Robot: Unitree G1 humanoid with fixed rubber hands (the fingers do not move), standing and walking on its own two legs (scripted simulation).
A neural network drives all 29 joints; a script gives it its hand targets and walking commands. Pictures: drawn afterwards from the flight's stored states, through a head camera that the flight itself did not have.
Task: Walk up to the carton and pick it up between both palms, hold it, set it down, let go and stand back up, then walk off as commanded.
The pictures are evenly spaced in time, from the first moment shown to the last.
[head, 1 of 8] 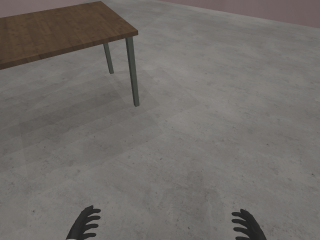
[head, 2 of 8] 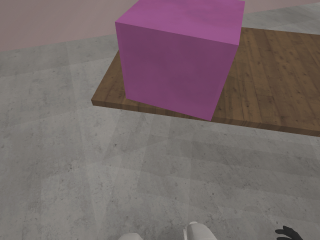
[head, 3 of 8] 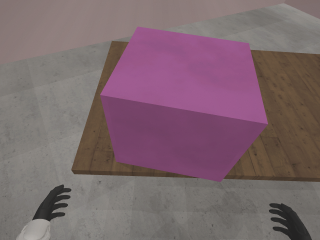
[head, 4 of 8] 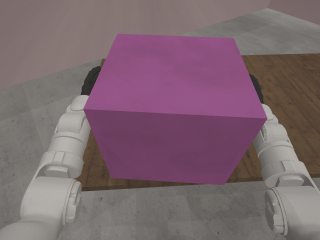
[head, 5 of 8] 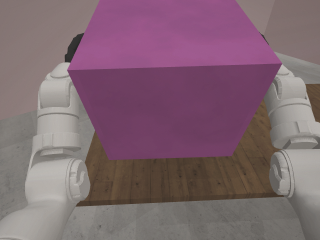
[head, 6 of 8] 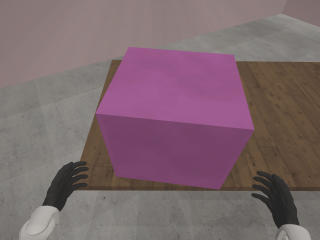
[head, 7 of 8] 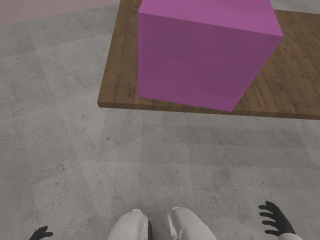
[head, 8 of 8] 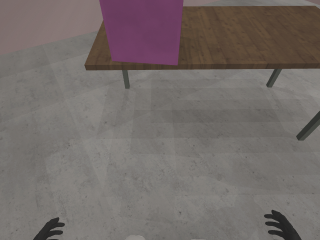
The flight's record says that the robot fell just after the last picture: no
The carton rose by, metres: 0.23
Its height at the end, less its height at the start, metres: +0.00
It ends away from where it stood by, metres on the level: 0.01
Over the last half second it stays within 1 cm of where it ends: yes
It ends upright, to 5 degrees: yes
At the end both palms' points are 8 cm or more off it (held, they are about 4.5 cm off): yes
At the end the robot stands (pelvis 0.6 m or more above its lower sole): yes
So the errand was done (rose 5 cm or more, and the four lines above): yes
